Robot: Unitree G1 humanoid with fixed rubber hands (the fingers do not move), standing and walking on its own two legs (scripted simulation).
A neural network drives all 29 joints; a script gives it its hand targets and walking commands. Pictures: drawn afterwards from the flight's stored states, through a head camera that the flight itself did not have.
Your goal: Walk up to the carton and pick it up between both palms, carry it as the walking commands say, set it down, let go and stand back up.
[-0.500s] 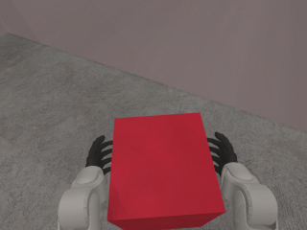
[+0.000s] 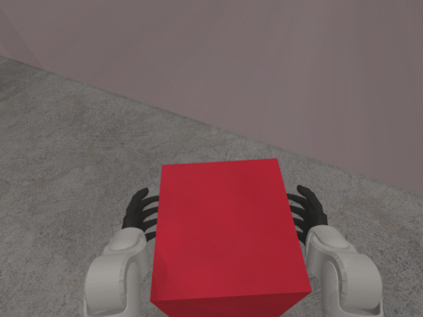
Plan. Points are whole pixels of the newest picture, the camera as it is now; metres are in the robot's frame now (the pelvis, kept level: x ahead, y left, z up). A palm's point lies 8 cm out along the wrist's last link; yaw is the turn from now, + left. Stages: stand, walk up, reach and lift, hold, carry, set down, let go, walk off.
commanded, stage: carry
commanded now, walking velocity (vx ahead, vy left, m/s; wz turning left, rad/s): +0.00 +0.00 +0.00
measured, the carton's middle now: (223, 246) +0.24 -0.01 +0.01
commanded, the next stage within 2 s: none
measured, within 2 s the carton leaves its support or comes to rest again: neither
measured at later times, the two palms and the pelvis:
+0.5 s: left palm (156, 239) +0.22 +0.10 +0.11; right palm (345, 230) +0.22 -0.20 +0.11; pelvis -0.02 -0.05 +0.01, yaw +0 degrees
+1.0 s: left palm (153, 238) +0.23 +0.10 +0.10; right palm (339, 227) +0.22 -0.19 +0.10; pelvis -0.01 -0.04 +0.01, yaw +0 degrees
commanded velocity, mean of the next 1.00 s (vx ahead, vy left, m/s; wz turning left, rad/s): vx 0.00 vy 0.00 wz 0.00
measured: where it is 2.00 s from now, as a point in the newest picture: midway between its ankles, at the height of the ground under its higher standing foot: outside the picture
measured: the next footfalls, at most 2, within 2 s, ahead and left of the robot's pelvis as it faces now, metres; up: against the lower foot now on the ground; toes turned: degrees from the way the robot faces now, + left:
left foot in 0.20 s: +0.03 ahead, +0.10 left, +0.00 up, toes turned -11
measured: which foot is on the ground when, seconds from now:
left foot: up 0.00-0.18, down 0.20-1.00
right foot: down 0.00-1.00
